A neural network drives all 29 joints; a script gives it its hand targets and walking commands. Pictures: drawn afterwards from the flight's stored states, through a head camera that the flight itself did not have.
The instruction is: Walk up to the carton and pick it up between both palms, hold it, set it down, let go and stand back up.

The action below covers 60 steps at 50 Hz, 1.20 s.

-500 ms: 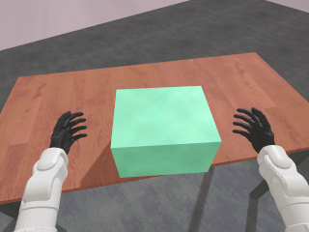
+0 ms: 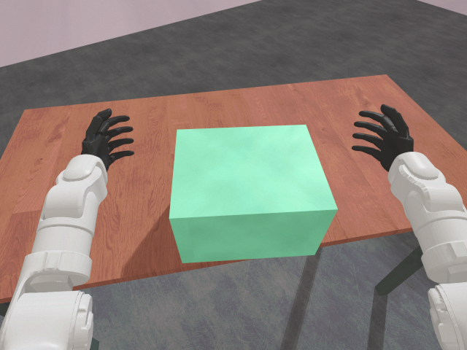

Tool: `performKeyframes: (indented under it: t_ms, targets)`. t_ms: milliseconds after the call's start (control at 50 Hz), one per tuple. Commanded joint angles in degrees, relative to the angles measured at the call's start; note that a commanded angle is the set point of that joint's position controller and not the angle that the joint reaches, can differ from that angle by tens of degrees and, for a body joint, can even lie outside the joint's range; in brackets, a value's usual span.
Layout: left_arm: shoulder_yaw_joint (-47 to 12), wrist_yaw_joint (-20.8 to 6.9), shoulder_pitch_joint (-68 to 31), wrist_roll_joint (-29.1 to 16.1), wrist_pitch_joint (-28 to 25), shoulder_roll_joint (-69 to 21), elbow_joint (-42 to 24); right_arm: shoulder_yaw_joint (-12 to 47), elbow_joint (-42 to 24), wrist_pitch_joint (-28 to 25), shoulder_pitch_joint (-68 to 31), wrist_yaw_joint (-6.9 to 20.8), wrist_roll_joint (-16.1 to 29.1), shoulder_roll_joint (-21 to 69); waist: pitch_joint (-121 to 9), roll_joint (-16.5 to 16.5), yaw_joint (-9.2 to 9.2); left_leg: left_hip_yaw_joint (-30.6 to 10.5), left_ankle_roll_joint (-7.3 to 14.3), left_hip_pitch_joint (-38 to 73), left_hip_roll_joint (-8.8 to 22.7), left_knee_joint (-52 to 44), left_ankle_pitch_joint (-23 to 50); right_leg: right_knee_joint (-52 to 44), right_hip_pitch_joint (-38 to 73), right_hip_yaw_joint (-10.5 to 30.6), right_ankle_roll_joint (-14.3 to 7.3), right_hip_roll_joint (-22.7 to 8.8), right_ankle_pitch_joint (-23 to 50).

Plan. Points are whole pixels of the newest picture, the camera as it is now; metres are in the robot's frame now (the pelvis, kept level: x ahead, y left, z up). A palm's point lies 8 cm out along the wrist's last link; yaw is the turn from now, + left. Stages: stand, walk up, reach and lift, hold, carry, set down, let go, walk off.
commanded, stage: reach and lift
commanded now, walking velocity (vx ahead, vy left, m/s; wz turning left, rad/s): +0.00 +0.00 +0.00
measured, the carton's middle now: (245, 192) +0.44 -0.01 -0.01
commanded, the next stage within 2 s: none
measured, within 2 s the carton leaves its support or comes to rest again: neither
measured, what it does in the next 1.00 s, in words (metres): stands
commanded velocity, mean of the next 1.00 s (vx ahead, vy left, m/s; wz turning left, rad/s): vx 0.00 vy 0.00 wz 0.00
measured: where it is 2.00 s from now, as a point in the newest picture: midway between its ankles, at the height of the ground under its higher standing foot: outside the picture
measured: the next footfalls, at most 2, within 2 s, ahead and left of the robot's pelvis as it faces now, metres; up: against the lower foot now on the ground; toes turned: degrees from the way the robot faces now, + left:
none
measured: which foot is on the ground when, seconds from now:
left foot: down 0.00-1.00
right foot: down 0.00-1.00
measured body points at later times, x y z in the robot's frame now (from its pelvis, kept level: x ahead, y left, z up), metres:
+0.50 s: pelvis +0.00 +0.00 -0.01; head +0.05 +0.01 +0.44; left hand +0.42 +0.24 +0.06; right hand +0.43 -0.23 +0.07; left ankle +0.02 +0.13 -0.75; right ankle -0.03 -0.11 -0.75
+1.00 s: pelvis -0.02 +0.00 -0.03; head +0.05 +0.01 +0.42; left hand +0.43 +0.22 +0.04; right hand +0.43 -0.22 +0.06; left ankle +0.02 +0.13 -0.75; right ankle -0.03 -0.11 -0.75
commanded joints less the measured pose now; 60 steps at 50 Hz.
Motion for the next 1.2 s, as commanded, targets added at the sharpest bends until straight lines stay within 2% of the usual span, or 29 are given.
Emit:
performKeyframes:
  t_ms: [0,120,220,340,480,600,720,860,1000,1180]
  targets:
    - [1.69,0.25,-25.58,-0.06,-2.45,10.50,-5.06,-2.97,-4.16,-2.41,-24.72,0.41,0.43,-11.94,-26.92,1.30,-0.08,-1.87,0.52,20.84,-1.83,3.03,14.66,-1.40,-3.25,-1.50,3.66,0.79,21.97]
    - [0.82,0.22,-28.94,0.31,-3.89,10.44,0.29,-0.95,1.62,-3.42,-28.45,0.62,1.16,-11.92,-28.81,1.16,0.04,-1.97,0.38,19.97,-1.89,3.95,16.50,-0.70,-3.20,-1.85,4.07,1.07,25.12]
    - [0.77,-0.60,-27.01,1.84,-7.59,9.00,4.89,0.96,5.82,-6.28,-26.93,0.47,1.14,-10.14,-28.79,1.23,0.28,-1.93,0.24,19.13,-1.89,4.76,18.72,-0.19,-3.19,-2.09,4.35,1.27,27.26]
    - [0.32,-1.51,-24.37,3.50,-18.02,6.68,9.99,1.44,8.62,-14.37,-24.15,0.37,-0.50,-7.60,-29.79,2.22,0.61,-1.83,-0.36,17.44,-1.71,6.47,20.05,0.43,-6.09,-2.58,4.25,1.41,25.87]
    - [-3.37,0.27,-29.26,0.50,-31.15,5.74,19.22,1.95,14.36,-23.29,-28.36,0.58,-0.92,-7.13,-38.22,2.53,1.01,-2.30,-1.10,14.43,-1.00,10.96,19.04,3.38,-15.04,-3.27,3.98,1.45,21.33]
    - [-5.98,0.95,-32.63,-1.68,-37.81,5.14,27.05,5.13,21.37,-27.49,-31.37,0.51,1.46,-7.06,-44.78,1.93,1.07,-2.17,-1.45,10.14,-0.92,15.15,19.10,7.69,-19.63,-3.23,4.25,1.45,21.77]
    - [-6.56,0.81,-33.28,-2.17,-38.18,4.38,29.51,8.09,24.16,-28.32,-32.90,0.43,4.16,-7.46,-47.08,0.89,1.27,-1.67,-1.57,7.11,-1.03,17.16,19.71,10.08,-20.60,-3.07,4.49,1.85,22.92]
    - [-6.88,1.01,-34.03,-2.23,-36.69,2.99,30.40,9.40,24.28,-26.83,-34.44,0.75,5.18,-6.05,-44.70,0.45,2.07,-1.41,-1.15,4.82,-1.01,16.59,16.01,9.83,-22.75,-2.86,4.18,1.68,17.58]
    - [-7.45,1.91,-36.18,-1.91,-38.35,0.39,32.89,8.79,25.36,-26.41,-35.80,0.79,3.55,-3.12,-43.42,0.68,2.18,-1.40,-0.81,2.93,-0.85,16.33,12.39,9.75,-25.40,-2.65,3.54,1.12,12.34]
    - [-5.72,3.57,-37.66,0.63,-40.07,-2.53,33.26,5.74,25.15,-27.35,-36.81,-1.19,-0.32,-1.14,-46.59,1.17,1.56,-1.21,-1.50,3.17,-0.87,17.05,13.27,10.26,-24.87,-2.67,3.00,1.28,13.22]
